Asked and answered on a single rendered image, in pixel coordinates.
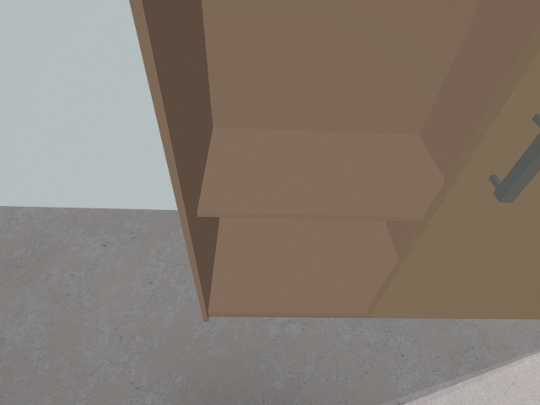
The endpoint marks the handle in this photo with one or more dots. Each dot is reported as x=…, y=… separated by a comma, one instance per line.
x=521, y=174

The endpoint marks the wardrobe door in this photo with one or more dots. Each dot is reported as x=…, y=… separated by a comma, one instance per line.
x=472, y=256

